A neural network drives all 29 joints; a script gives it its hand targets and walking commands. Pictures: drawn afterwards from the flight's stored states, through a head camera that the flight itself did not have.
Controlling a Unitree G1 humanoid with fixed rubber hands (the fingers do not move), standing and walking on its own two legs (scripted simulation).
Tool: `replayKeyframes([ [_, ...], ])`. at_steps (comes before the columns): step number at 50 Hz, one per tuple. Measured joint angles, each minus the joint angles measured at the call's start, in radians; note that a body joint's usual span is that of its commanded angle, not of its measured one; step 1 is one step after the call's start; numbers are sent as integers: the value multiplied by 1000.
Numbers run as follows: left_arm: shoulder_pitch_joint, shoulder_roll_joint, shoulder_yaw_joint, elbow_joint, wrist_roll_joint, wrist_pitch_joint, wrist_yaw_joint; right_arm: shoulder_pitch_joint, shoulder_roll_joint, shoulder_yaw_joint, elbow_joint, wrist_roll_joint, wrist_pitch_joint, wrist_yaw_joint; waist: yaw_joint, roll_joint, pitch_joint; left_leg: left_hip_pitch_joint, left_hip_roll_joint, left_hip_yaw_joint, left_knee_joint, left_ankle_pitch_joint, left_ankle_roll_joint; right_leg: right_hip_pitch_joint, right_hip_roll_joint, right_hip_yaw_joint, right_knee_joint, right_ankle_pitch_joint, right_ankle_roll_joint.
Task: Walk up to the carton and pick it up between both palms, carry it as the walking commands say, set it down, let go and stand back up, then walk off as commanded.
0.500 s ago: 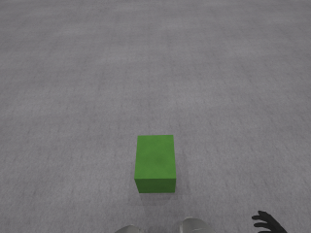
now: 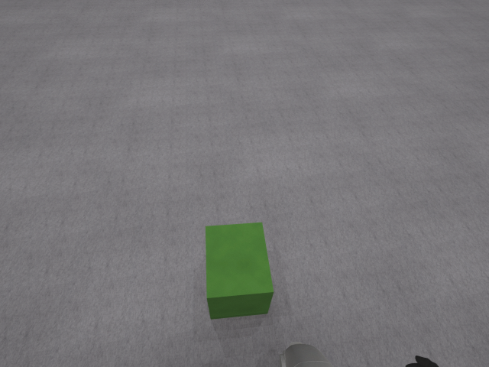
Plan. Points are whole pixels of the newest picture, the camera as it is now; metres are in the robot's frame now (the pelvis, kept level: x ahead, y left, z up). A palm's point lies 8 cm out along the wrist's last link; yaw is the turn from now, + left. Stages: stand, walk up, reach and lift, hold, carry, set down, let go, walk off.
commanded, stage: walk up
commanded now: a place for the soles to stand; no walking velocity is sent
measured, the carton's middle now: (236, 270) +0.55 +0.01 -0.63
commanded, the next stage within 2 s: reach and lift in 1.30 s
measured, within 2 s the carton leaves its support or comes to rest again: neither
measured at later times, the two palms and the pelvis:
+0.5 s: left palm out of the picture +0.15 +0.30 -0.09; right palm out of the picture +0.09 -0.32 -0.09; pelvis +0.03 -0.01 -0.01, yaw -1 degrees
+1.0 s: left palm (74, 365) +0.15 +0.29 -0.09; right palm out of the picture +0.09 -0.33 -0.09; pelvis +0.03 -0.02 -0.01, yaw -2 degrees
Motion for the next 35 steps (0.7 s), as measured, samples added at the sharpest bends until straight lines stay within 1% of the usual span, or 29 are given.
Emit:
replayKeyframes([
  [2, -10, -1, 0, -1, 0, -6, 0, 0, 0, 0, 0, 0, -2, 0, 0, -8, -3, -7, 0, 11, 3, -7, -3, 12, -6, -11, -100, 50, 0],
  [3, -14, 0, 0, 0, 0, -13, 0, 0, 0, 0, 0, 0, -3, -1, 0, -12, -5, -14, 0, 15, 13, -15, -6, 20, -5, -12, -141, 103, 0],
  [4, -25, -3, 0, 0, 0, -16, 0, 0, 0, 0, 1, 1, -3, -3, 0, -9, 0, -16, 3, 15, 26, -24, -9, 21, -3, -13, -141, 118, 10],
  [5, -35, -7, 0, 0, 0, -18, 0, 0, 0, 0, 1, 3, -2, -3, -1, -7, 4, -14, 4, 14, 32, -29, -10, 21, -3, -14, -132, 112, 16],
  [11, -78, -19, 0, 1, 0, -9, 0, 0, 0, 0, 1, 4, -2, -7, 0, 4, -26, -4, 4, 13, 32, -48, -10, 21, -1, -13, -107, 59, 16],
  [23, -136, -22, 0, 0, 0, -12, 0, -1, 0, 0, 1, 4, -10, -9, 0, 16, -27, 2, 17, 12, 32, -59, -17, 21, 9, -18, -100, 56, 16],
  [35, -140, -28, 0, 1, 0, -4, -3, -1, 0, 0, 4, 4, -3, -9, 0, 14, -29, 3, 19, 12, 31, -57, -17, 21, 11, -17, -100, 54, 17],
])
